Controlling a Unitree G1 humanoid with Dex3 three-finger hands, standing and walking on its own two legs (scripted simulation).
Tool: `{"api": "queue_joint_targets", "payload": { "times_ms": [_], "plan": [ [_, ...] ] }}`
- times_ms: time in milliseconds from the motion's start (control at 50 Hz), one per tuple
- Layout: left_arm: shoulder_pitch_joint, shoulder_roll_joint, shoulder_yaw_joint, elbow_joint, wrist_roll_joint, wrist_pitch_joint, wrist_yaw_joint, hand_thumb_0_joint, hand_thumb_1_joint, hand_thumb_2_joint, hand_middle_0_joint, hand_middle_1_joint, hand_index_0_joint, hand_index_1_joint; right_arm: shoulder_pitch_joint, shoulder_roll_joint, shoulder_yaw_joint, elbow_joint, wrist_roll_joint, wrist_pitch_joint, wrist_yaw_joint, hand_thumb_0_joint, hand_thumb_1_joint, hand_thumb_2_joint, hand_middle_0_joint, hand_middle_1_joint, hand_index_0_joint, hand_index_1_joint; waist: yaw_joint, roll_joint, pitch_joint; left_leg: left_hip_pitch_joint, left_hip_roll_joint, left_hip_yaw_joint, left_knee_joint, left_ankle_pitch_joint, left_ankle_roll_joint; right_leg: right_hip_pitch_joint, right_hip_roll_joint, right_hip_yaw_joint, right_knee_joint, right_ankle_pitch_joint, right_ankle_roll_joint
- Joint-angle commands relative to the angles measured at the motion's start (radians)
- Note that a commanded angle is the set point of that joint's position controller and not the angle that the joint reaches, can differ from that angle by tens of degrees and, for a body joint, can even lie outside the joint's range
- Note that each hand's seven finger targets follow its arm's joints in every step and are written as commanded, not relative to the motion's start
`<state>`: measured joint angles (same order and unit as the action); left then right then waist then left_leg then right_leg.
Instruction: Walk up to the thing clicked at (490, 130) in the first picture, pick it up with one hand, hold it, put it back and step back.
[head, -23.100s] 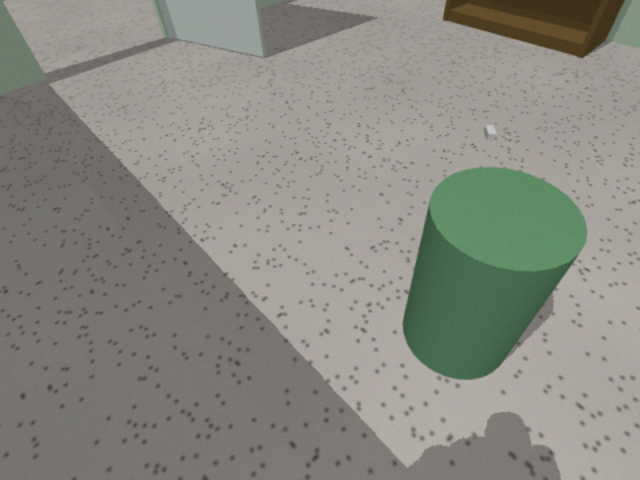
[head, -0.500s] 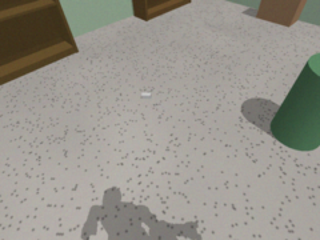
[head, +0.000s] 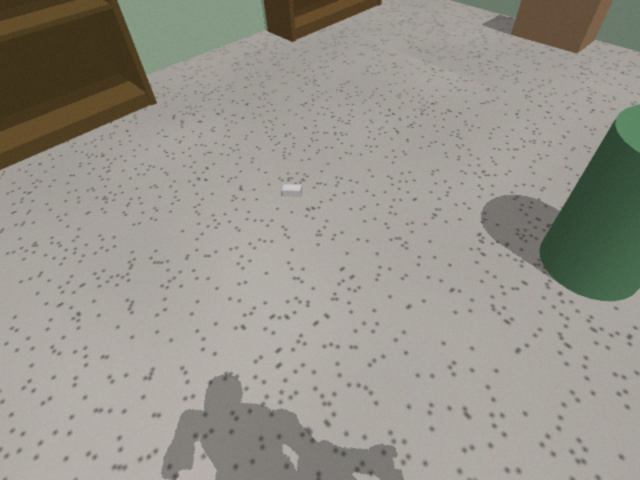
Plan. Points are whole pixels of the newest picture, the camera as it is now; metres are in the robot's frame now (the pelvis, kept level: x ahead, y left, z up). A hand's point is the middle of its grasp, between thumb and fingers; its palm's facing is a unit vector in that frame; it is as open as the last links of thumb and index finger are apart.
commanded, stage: stand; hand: left
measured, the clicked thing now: (292, 190) +1.46 +0.20 -0.76
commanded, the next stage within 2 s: walk up in 0.04 s
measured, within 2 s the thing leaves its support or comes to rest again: neither
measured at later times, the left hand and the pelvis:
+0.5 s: hand (202, 470) +0.18 +0.20 -0.14, palm faces -0.03 -0.91 -0.41, open 7.4 cm; pelvis +0.12 -0.08 -0.01, yaw -3 degrees
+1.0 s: hand (214, 319) +0.43 +0.24 -0.17, palm faces -0.07 -0.94 -0.33, open 7.4 cm; pelvis +0.36 -0.03 -0.01, yaw -2 degrees
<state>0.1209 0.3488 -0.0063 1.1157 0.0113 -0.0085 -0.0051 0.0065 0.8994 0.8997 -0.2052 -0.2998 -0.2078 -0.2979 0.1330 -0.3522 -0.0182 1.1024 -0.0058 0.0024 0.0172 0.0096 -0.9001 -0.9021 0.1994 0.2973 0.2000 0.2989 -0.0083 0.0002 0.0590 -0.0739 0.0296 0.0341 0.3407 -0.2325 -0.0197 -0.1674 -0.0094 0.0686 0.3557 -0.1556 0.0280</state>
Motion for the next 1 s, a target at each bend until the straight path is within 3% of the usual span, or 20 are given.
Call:
{"api": "queue_joint_targets", "payload": {
  "times_ms": [0, 20, 40, 60, 100, 160, 240, 300, 320, 340, 360, 460, 620, 740, 800, 820, 840, 860, 920, 980],
  "plan": [
    [-0.035, 0.217, 0.047, -0.062, -0.002, -0.024, 0.018, 0.000, 0.900, 0.900, -0.200, -0.300, -0.200, -0.300, -0.020, -0.210, -0.042, -0.058, -0.001, -0.025, -0.020, 0.000, -0.900, -0.900, 0.200, 0.300, 0.200, 0.300, -0.002, 0.001, -0.094, -0.002, 0.106, -0.078, -0.056, 0.127, 0.040, 0.046, -0.102, 0.069, -0.027, 0.207, -0.051],
    [0.003, 0.296, 0.104, -0.128, 0.020, -0.031, -0.016, 0.000, 0.900, 0.900, -0.200, -0.300, -0.200, -0.300, 0.036, -0.312, -0.106, -0.111, -0.022, -0.048, 0.001, 0.000, -0.900, -0.900, 0.200, 0.300, 0.200, 0.300, -0.009, 0.007, -0.182, 0.056, 0.107, -0.097, -0.006, -0.380, 0.115, -0.008, -0.038, 0.054, 0.049, -0.347, -0.083],
    [-0.041, 0.287, 0.103, -0.135, 0.027, -0.027, -0.031, 0.000, 0.900, 0.900, -0.200, -0.300, -0.200, -0.300, 0.071, -0.335, -0.122, -0.093, -0.031, -0.052, 0.011, 0.000, -0.900, -0.900, 0.200, 0.300, 0.200, 0.300, -0.037, 0.069, -0.098, 0.096, 0.147, -0.166, -0.075, -0.590, 0.150, -0.223, -0.021, 0.021, 0.132, -0.476, -0.074],
    [-0.115, 0.267, 0.104, -0.158, 0.027, -0.021, -0.044, 0.000, 0.900, 0.900, -0.200, -0.300, -0.200, -0.300, 0.103, -0.356, -0.138, -0.089, -0.033, -0.053, 0.013, 0.000, -0.900, -0.900, 0.200, 0.300, 0.200, 0.300, -0.076, 0.160, -0.009, 0.129, 0.246, -0.281, -0.180, -0.662, 0.189, -0.402, 0.016, -0.054, 0.296, -0.386, -0.049],
    [-0.161, 0.268, 0.109, -0.204, 0.032, -0.027, -0.050, 0.000, 0.900, 0.900, -0.200, -0.300, -0.200, -0.300, 0.114, -0.370, -0.150, -0.120, -0.032, -0.066, 0.013, 0.000, -0.900, -0.900, 0.200, 0.300, 0.200, 0.300, -0.085, 0.120, 0.122, 0.081, 0.412, -0.426, -0.270, -0.559, 0.267, -0.572, -0.035, -0.005, 0.485, -0.311, -0.036],
    [-0.093, 0.255, 0.106, -0.199, 0.018, -0.044, -0.074, 0.000, 0.900, 0.900, -0.200, -0.300, -0.200, -0.300, 0.066, -0.310, -0.133, -0.157, -0.035, -0.079, 0.015, 0.000, -0.900, -0.900, 0.200, 0.300, 0.200, 0.300, -0.034, 0.089, 0.087, 0.126, 0.306, -0.250, -0.229, -0.323, 0.237, -0.506, -0.069, -0.023, 0.398, -0.253, -0.032],
    [0.053, 0.244, 0.122, -0.179, 0.015, -0.041, -0.092, 0.000, 0.900, 0.900, -0.200, -0.300, -0.200, -0.300, -0.049, -0.319, -0.139, -0.215, -0.039, -0.072, 0.029, 0.000, -0.900, -0.900, 0.200, 0.300, 0.200, 0.300, 0.050, 0.198, 0.009, -0.090, 0.218, -0.050, -0.112, -0.283, 0.173, -0.106, -0.061, -0.108, 0.224, -0.117, -0.031],
    [0.304, 0.324, 0.167, -0.089, 0.023, -0.058, -0.061, 0.000, 0.900, 0.900, -0.200, -0.300, -0.200, -0.300, -0.016, -0.229, -0.109, -0.232, -0.043, -0.058, 0.026, 0.000, -0.900, -0.900, 0.200, 0.300, 0.200, 0.300, 0.154, -0.098, -0.107, -0.421, 0.079, 0.085, 0.380, -0.355, 0.125, 0.366, 0.001, -0.110, 0.192, -0.102, -0.043],
    [0.414, 0.396, 0.193, -0.084, 0.029, -0.063, -0.041, 0.000, 0.900, 0.900, -0.200, -0.300, -0.200, -0.300, 0.002, -0.159, -0.081, -0.251, -0.038, -0.053, 0.028, 0.000, -0.900, -0.900, 0.200, 0.300, 0.200, 0.300, 0.211, -0.341, -0.101, -0.581, -0.035, 0.078, 0.680, -0.468, 0.100, 0.382, -0.133, 0.146, 0.015, -0.454, -0.066],
    [0.338, 0.445, 0.192, -0.141, 0.037, -0.072, -0.033, 0.000, 0.900, 0.900, -0.200, -0.300, -0.200, -0.300, 0.036, -0.190, -0.085, -0.260, -0.010, -0.043, 0.033, 0.000, -0.900, -0.900, 0.200, 0.300, 0.200, 0.300, 0.164, -0.279, -0.071, -0.615, -0.089, -0.078, 0.849, -0.372, 0.065, 0.230, -0.361, 0.614, -0.262, -0.832, -0.143],
    [0.187, 0.465, 0.181, -0.191, 0.020, -0.072, -0.037, 0.000, 0.900, 0.900, -0.200, -0.300, -0.200, -0.300, 0.067, -0.285, -0.111, -0.245, -0.013, -0.036, 0.030, 0.000, -0.900, -0.900, 0.200, 0.300, 0.200, 0.300, 0.094, -0.184, 0.003, -0.555, -0.013, -0.139, 0.858, -0.309, 0.062, 0.072, -0.418, 0.699, -0.313, -0.914, -0.202],
    [0.083, 0.325, 0.141, -0.222, 0.000, -0.093, -0.030, 0.000, 0.900, 0.900, -0.200, -0.300, -0.200, -0.300, 0.187, -0.278, -0.106, -0.171, 0.012, -0.044, 0.044, 0.000, -0.900, -0.900, 0.200, 0.300, 0.200, 0.300, 0.001, -0.119, 0.033, -0.430, 0.043, -0.173, 0.728, -0.060, 0.059, -0.058, -0.233, 0.205, -0.219, -0.424, -0.153],
    [0.139, 0.343, 0.156, -0.260, 0.002, -0.116, -0.023, 0.000, 0.900, 0.900, -0.200, -0.300, -0.200, -0.300, 0.049, -0.260, -0.112, -0.259, -0.022, -0.047, 0.073, 0.000, -0.900, -0.900, 0.200, 0.300, 0.200, 0.300, 0.043, -0.054, 0.081, -0.546, 0.066, -0.140, 0.444, 0.049, -0.002, 0.042, -0.266, 0.079, -0.236, -0.344, -0.217],
    [0.175, 0.338, 0.150, -0.264, 0.006, -0.102, -0.027, 0.000, 0.900, 0.900, -0.200, -0.300, -0.200, -0.300, -0.025, -0.234, -0.110, -0.303, -0.023, -0.067, 0.082, 0.000, -0.900, -0.900, 0.200, 0.300, 0.200, 0.300, 0.067, -0.068, 0.029, -0.384, 0.066, 0.007, 0.231, 0.069, 0.043, 0.123, -0.234, -0.056, -0.069, 0.063, -0.194],
    [0.166, 0.297, 0.124, -0.280, -0.001, -0.087, -0.022, 0.000, 0.900, 0.900, -0.200, -0.300, -0.200, -0.300, 0.254, -0.284, -0.140, -0.227, -0.038, -0.079, 0.055, 0.000, -0.900, -0.900, 0.200, 0.300, 0.200, 0.300, -0.076, 0.061, -0.128, 0.024, -0.010, 0.052, 0.159, 0.051, 0.097, 0.008, -0.145, -0.149, 0.367, 0.303, -0.148],
    [0.224, 0.226, 0.099, -0.287, -0.011, -0.080, -0.018, 0.000, 0.900, 0.900, -0.200, -0.300, -0.200, -0.300, 0.393, -0.355, -0.168, -0.203, -0.053, -0.086, 0.039, 0.000, -0.900, -0.900, 0.200, 0.300, 0.200, 0.300, -0.124, 0.240, -0.213, 0.227, 0.118, -0.149, 0.108, -0.121, 0.156, -0.194, -0.071, -0.185, 0.662, 0.132, -0.109],
    [0.266, 0.170, 0.090, -0.300, -0.025, -0.079, -0.022, 0.000, 0.900, 0.900, -0.200, -0.300, -0.200, -0.300, 0.378, -0.422, -0.183, -0.238, -0.044, -0.092, 0.027, 0.000, -0.900, -0.900, 0.200, 0.300, 0.200, 0.300, -0.094, 0.372, -0.232, 0.367, 0.362, -0.658, -0.009, -0.200, 0.237, -0.475, 0.110, -0.108, 0.826, -0.386, -0.063],
    [0.220, 0.300, 0.112, -0.289, -0.018, -0.072, -0.008, 0.000, 0.900, 0.900, -0.200, -0.300, -0.200, -0.300, 0.337, -0.438, -0.187, -0.250, -0.002, -0.090, 0.029, 0.000, -0.900, -0.900, 0.200, 0.300, 0.200, 0.300, -0.103, 0.239, -0.239, 0.325, 0.409, -0.752, -0.060, -0.222, 0.324, -0.490, 0.042, 0.017, 0.896, -0.396, -0.093],
    [0.184, 0.279, 0.099, -0.267, -0.033, -0.082, -0.016, 0.000, 0.900, 0.900, -0.200, -0.300, -0.200, -0.300, 0.206, -0.331, -0.134, -0.292, 0.007, -0.090, 0.011, 0.000, -0.900, -0.900, 0.200, 0.300, 0.200, 0.300, -0.036, 0.096, -0.073, 0.066, 0.296, -0.313, -0.023, 0.210, 0.224, -0.420, -0.027, 0.076, 0.850, -0.220, -0.083],
    [0.232, 0.248, 0.101, -0.250, -0.031, -0.061, -0.037, 0.000, 0.900, 0.900, -0.200, -0.300, -0.200, -0.300, 0.174, -0.297, -0.118, -0.302, 0.012, -0.106, 0.013, 0.000, -0.900, -0.900, 0.200, 0.300, 0.200, 0.300, 0.007, 0.129, -0.020, -0.093, 0.243, -0.140, -0.062, 0.268, 0.212, -0.322, -0.044, 0.026, 0.761, -0.146, -0.054]
  ]
}}
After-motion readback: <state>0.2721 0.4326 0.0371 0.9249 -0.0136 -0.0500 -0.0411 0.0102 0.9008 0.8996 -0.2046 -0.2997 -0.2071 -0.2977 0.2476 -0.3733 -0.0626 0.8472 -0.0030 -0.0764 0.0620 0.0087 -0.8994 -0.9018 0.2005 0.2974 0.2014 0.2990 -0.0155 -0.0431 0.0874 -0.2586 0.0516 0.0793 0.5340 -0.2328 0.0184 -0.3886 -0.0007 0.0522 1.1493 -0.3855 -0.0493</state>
